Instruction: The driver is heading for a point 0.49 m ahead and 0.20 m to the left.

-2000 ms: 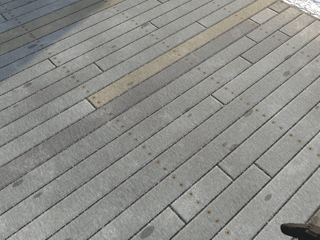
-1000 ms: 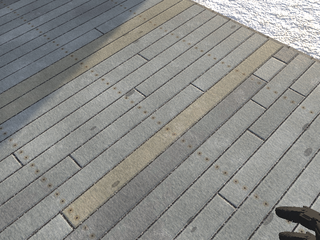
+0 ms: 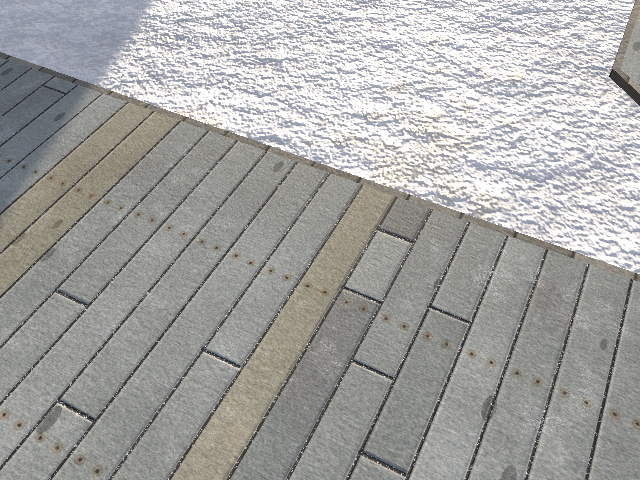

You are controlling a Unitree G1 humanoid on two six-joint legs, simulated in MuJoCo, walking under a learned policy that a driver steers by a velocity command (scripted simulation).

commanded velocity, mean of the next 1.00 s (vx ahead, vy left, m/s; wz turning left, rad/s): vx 0.35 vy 0.00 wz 0.38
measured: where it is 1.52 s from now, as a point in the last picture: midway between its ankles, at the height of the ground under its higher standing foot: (313, 476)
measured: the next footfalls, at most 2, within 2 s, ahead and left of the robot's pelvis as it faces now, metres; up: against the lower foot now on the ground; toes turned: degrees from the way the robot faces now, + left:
left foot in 0.12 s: +0.25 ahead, +0.12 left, +0.00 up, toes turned +6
right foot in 0.58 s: +0.56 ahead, -0.02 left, +0.00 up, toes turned +22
